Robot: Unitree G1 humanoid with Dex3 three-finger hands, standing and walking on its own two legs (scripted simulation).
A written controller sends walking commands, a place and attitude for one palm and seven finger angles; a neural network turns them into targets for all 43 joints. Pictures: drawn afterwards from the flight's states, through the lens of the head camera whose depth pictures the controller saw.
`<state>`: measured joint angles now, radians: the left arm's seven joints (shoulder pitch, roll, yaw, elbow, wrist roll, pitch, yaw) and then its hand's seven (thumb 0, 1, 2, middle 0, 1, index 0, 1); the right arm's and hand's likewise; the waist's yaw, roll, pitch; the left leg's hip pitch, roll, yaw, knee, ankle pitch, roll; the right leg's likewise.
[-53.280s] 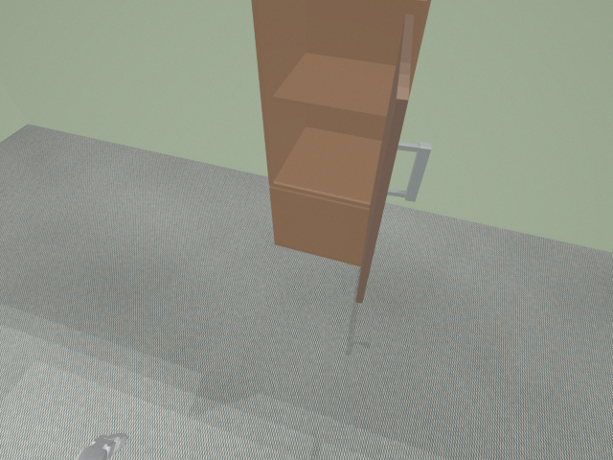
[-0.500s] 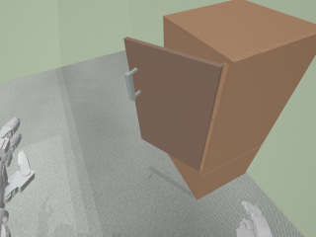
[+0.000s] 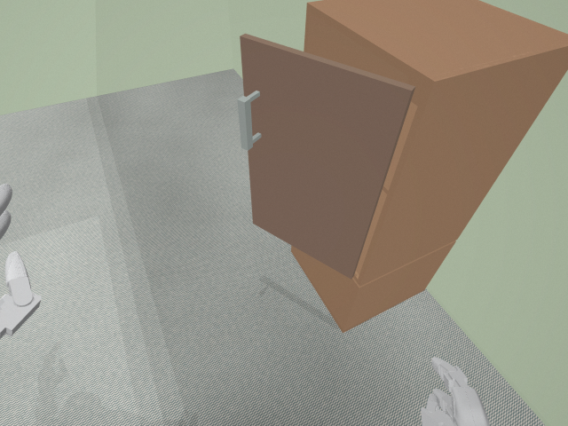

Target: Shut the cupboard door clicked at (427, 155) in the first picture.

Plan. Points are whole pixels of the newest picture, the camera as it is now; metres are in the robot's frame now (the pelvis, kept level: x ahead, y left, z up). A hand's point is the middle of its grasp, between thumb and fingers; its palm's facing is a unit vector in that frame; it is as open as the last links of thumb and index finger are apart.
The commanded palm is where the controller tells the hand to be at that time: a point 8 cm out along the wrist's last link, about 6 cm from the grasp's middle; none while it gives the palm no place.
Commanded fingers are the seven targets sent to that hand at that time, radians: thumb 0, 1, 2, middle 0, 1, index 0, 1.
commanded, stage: step back with the hand held close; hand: left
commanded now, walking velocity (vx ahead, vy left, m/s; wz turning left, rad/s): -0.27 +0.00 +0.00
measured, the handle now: (251, 120) +0.74 +0.12 +0.03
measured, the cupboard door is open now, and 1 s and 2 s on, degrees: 28 28 28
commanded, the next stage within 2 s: stop stepping back and stand still in 0.48 s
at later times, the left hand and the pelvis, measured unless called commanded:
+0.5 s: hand out of the picture +0.10 +0.28 +0.18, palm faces +0.49 -0.75 -0.45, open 7.4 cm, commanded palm +0.02 +0.30 +0.19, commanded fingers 0.00 0.90 0.90 -0.20 -0.30 -0.20 -0.30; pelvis -0.10 -0.01 +0.00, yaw +4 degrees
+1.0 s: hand out of the picture +0.07 +0.30 +0.17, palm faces +0.52 -0.81 -0.27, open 7.4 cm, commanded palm +0.00 +0.31 +0.19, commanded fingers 0.00 0.90 0.90 -0.20 -0.30 -0.20 -0.30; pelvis -0.15 +0.02 -0.02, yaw +0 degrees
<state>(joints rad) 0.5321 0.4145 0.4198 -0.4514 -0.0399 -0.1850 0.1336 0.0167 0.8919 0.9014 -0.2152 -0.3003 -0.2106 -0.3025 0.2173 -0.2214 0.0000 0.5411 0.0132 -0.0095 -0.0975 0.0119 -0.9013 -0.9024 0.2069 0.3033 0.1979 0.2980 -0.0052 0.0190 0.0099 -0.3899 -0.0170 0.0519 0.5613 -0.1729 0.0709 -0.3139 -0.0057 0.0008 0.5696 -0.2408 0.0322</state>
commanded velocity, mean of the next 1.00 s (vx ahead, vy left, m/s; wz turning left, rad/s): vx -0.15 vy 0.01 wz -0.05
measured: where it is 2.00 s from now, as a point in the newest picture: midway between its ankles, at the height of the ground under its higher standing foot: outside the picture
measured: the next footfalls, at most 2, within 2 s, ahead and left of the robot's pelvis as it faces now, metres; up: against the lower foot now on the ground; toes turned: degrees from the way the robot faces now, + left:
right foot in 0.60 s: -0.25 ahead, -0.13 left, +0.00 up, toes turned +0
left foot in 0.94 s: -0.02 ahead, +0.10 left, +0.00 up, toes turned +2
